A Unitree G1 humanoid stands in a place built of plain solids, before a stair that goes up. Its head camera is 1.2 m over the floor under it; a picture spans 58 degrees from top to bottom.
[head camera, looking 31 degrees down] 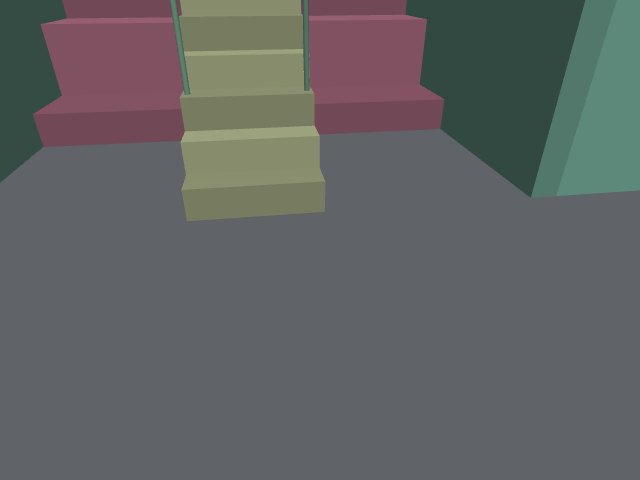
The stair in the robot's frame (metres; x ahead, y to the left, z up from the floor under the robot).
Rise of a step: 0.20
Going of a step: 0.22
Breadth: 0.81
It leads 8 degrees to the left of straight ahead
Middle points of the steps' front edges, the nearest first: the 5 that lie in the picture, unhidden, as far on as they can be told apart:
2.27 0.37 0.20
2.49 0.40 0.40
2.70 0.44 0.60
2.92 0.47 0.80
3.14 0.50 1.00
